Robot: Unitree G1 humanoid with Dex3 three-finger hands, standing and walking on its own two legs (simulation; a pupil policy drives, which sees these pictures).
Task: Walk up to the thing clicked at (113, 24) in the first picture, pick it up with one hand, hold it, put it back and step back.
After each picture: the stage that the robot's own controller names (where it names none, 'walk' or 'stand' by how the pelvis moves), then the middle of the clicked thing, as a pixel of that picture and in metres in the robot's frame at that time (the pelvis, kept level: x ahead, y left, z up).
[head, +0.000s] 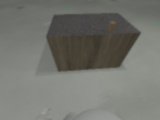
stand; (111, 27) +1.07 -0.20 +0.04
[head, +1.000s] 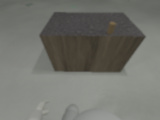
sink last; (111, 28) +0.95 -0.16 +0.07
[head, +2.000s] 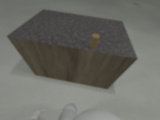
rise first; (94, 41) +0.65 +0.03 +0.08
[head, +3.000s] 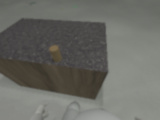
walk; (55, 53) +0.44 +0.29 +0.08
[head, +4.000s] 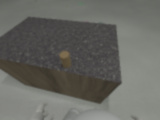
stand; (65, 59) +0.40 +0.21 +0.06
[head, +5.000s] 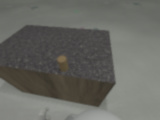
stand; (63, 63) +0.40 +0.23 +0.04
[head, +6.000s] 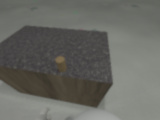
stand; (61, 64) +0.40 +0.24 +0.04
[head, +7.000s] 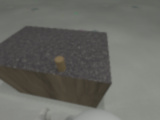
stand; (60, 64) +0.40 +0.25 +0.04
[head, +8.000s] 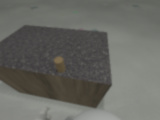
stand; (60, 64) +0.39 +0.25 +0.04
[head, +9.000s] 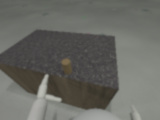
rise first; (67, 66) +0.39 +0.22 +0.04
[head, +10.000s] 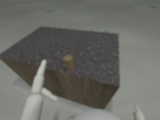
go down; (69, 63) +0.42 +0.22 +0.04
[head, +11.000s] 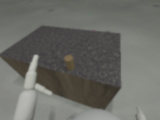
go down; (69, 63) +0.41 +0.22 +0.04
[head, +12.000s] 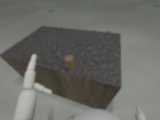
go down; (70, 63) +0.41 +0.22 +0.04
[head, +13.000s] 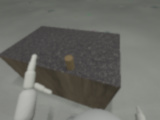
go down; (69, 63) +0.41 +0.22 +0.04
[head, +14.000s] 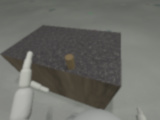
go down; (70, 62) +0.42 +0.22 +0.04
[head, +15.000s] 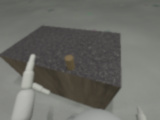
go down; (70, 62) +0.41 +0.22 +0.04
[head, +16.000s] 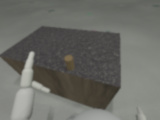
go down; (69, 63) +0.41 +0.22 +0.04
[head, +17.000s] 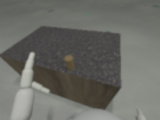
go down; (69, 63) +0.41 +0.22 +0.04
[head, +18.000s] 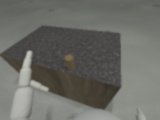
go down; (70, 62) +0.41 +0.22 +0.04
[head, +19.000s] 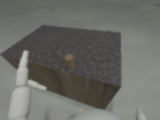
go down; (70, 62) +0.42 +0.22 +0.04
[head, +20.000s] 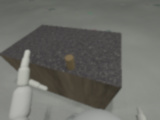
go down; (70, 62) +0.41 +0.22 +0.04
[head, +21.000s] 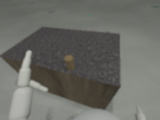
go down; (69, 63) +0.42 +0.22 +0.04
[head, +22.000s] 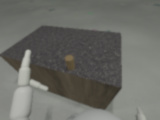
go down; (70, 63) +0.41 +0.22 +0.04
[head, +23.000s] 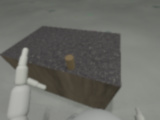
go down; (70, 62) +0.42 +0.22 +0.04
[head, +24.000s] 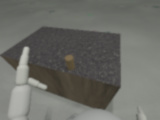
go down; (70, 62) +0.42 +0.22 +0.04
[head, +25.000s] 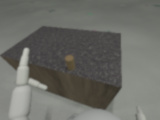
go down; (70, 63) +0.41 +0.22 +0.04
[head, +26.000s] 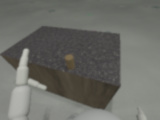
go down; (70, 62) +0.42 +0.22 +0.04
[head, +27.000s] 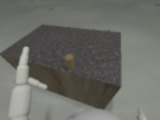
go down; (70, 62) +0.42 +0.22 +0.04
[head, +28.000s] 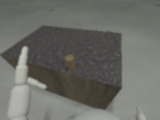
go down; (70, 62) +0.41 +0.22 +0.04
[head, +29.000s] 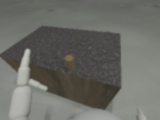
go down; (70, 63) +0.41 +0.22 +0.04
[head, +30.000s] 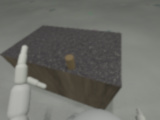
go down; (70, 62) +0.42 +0.22 +0.04
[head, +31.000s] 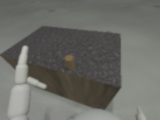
go down; (70, 62) +0.41 +0.22 +0.04
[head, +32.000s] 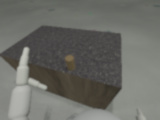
go down; (70, 63) +0.41 +0.22 +0.04
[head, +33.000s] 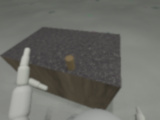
go down; (70, 63) +0.42 +0.22 +0.04
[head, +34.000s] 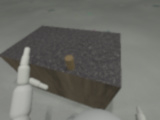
go down; (70, 63) +0.41 +0.22 +0.04
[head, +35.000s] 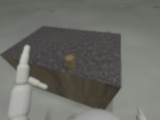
go down; (70, 62) +0.42 +0.22 +0.04
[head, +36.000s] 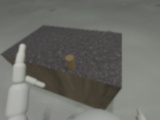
go down; (70, 62) +0.41 +0.22 +0.04
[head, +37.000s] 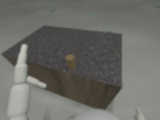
go down; (71, 62) +0.42 +0.22 +0.04
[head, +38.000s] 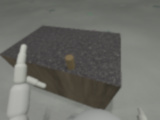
go down; (70, 62) +0.42 +0.22 +0.04
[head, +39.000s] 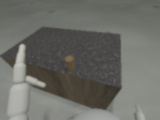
go down; (70, 63) +0.41 +0.22 +0.04
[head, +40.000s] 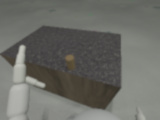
go down; (70, 62) +0.42 +0.22 +0.04
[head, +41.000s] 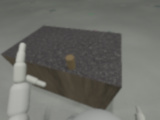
go down; (70, 62) +0.42 +0.22 +0.04
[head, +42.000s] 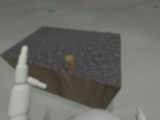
go down; (70, 63) +0.41 +0.22 +0.04
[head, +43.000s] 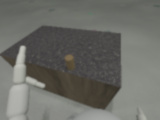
go down; (70, 62) +0.41 +0.22 +0.04
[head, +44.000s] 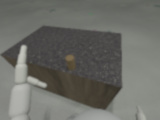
go down; (70, 62) +0.41 +0.22 +0.04
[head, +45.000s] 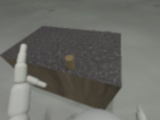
go down; (70, 62) +0.42 +0.22 +0.04
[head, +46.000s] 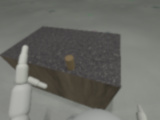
go down; (70, 63) +0.42 +0.22 +0.04
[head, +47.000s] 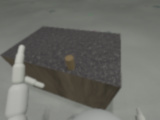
go down; (70, 63) +0.42 +0.22 +0.04
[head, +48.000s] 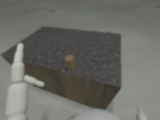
go down; (70, 63) +0.42 +0.22 +0.04
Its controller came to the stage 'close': no
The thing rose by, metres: 0.00
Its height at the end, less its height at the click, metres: +0.00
